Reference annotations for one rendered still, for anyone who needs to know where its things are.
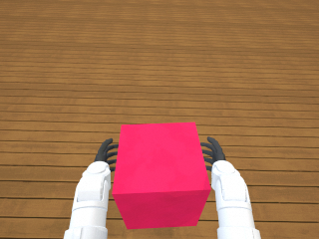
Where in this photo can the right robot forearm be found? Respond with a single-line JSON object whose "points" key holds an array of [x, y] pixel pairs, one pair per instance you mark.
{"points": [[233, 206]]}

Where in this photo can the carton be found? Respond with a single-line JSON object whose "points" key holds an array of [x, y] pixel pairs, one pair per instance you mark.
{"points": [[160, 177]]}

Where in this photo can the robot left hand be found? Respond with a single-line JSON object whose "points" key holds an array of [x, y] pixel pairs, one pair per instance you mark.
{"points": [[102, 154]]}

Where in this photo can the robot right hand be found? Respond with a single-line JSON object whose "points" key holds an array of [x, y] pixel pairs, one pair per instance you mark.
{"points": [[216, 153]]}

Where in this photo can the left robot forearm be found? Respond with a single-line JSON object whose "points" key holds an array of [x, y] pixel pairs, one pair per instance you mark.
{"points": [[90, 205]]}

